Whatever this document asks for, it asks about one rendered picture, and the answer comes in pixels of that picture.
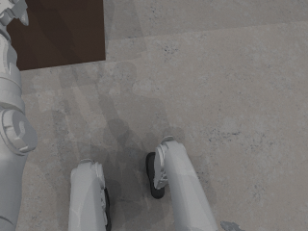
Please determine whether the robot right hand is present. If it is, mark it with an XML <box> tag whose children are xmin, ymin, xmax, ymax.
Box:
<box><xmin>220</xmin><ymin>220</ymin><xmax>245</xmax><ymax>231</ymax></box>

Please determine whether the left robot forearm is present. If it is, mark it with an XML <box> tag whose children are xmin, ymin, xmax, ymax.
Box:
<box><xmin>0</xmin><ymin>25</ymin><xmax>26</xmax><ymax>116</ymax></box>

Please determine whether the cabinet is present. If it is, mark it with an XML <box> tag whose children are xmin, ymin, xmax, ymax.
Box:
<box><xmin>6</xmin><ymin>0</ymin><xmax>106</xmax><ymax>71</ymax></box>

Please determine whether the robot left thigh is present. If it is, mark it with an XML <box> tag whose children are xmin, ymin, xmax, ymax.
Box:
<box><xmin>67</xmin><ymin>162</ymin><xmax>106</xmax><ymax>231</ymax></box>

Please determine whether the right robot shin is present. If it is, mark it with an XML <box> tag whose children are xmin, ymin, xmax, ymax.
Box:
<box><xmin>153</xmin><ymin>136</ymin><xmax>186</xmax><ymax>189</ymax></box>

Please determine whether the left robot upper arm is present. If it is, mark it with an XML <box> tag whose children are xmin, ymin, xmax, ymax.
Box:
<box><xmin>0</xmin><ymin>109</ymin><xmax>39</xmax><ymax>231</ymax></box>

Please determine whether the robot left hand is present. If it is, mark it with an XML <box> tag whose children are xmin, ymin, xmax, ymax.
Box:
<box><xmin>0</xmin><ymin>0</ymin><xmax>29</xmax><ymax>30</ymax></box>

